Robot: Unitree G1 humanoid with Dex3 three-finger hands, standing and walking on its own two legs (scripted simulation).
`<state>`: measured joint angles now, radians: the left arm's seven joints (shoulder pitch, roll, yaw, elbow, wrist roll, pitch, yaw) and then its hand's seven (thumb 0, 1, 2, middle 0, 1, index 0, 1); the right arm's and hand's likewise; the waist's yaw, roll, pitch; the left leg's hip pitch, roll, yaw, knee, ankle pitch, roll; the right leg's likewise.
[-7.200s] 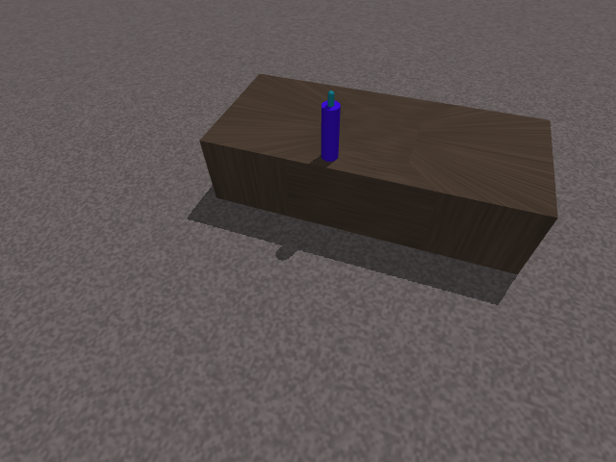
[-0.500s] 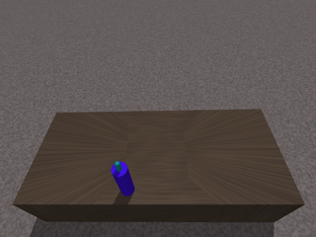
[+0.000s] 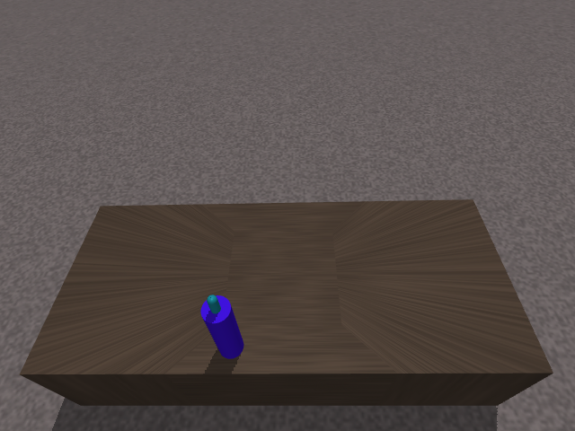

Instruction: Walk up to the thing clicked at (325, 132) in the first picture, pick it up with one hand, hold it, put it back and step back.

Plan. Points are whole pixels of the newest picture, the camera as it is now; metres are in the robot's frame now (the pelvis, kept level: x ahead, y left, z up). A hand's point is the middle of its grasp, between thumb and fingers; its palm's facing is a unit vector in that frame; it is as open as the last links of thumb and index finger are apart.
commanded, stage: stand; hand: left
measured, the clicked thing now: (222, 325) +0.41 +0.19 -0.32
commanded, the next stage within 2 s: go down in 0.04 s
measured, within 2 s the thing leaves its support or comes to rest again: neither
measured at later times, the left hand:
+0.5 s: hand out of the picture +0.16 +0.26 -0.15, palm faces +0.02 -0.93 -0.36, open 13.6 cm
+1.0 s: hand (130, 430) +0.17 +0.28 -0.14, palm faces +0.02 -0.95 -0.32, open 17.3 cm
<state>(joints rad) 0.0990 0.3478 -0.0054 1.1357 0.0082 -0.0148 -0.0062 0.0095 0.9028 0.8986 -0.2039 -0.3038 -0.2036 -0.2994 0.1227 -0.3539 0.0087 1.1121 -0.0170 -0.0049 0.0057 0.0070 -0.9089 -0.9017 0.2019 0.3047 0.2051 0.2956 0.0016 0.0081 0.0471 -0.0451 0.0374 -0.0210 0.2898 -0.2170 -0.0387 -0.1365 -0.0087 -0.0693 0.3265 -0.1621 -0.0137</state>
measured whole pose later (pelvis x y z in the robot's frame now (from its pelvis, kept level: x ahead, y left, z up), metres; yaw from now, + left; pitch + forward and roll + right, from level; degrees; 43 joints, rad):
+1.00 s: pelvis +0.01 +0.04 -0.04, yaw +0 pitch +9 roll -2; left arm 0.27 0.31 0.11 0.33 0.03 0.43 -0.02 0.00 -0.53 0.06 -0.08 -0.09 -0.08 -0.08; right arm 0.21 -0.25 0.01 0.62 0.02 -0.14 -0.08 0.01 -0.86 -0.88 0.20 0.30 0.21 0.30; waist -0.02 0.02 -0.08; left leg -0.46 0.02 -0.02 0.77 -0.47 0.01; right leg -0.50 -0.04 -0.06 0.70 -0.35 0.03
